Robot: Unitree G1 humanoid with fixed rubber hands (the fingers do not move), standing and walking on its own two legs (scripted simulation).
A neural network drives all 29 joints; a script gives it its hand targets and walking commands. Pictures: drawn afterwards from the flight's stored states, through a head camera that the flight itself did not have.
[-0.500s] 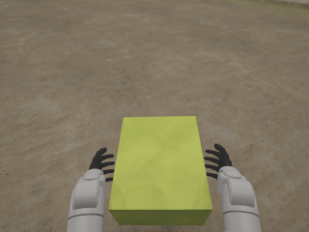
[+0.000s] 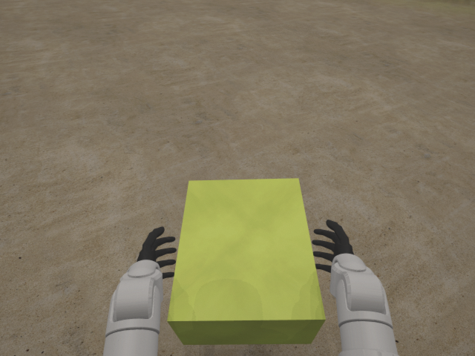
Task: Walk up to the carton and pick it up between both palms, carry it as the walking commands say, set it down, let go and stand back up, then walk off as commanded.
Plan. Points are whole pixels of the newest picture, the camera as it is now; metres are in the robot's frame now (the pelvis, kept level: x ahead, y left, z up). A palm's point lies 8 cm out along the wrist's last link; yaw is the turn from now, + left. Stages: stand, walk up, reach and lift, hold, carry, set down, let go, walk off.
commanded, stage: carry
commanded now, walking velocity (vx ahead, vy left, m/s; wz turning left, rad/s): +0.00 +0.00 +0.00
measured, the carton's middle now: (245, 255) +0.35 -0.01 -0.06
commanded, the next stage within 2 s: none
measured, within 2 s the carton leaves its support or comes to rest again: neither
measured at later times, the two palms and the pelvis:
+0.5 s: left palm (138, 278) +0.26 +0.18 +0.00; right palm (329, 272) +0.27 -0.15 +0.02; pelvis -0.01 +0.02 -0.01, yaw -1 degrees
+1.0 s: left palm (144, 276) +0.27 +0.17 +0.00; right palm (331, 273) +0.27 -0.15 +0.02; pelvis -0.01 +0.02 -0.01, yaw -1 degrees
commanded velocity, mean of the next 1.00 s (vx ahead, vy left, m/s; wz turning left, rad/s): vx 0.00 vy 0.00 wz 0.00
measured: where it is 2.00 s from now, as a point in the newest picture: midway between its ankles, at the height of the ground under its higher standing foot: outside the picture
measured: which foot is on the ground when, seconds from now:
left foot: down 0.00-1.00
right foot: down 0.00-1.00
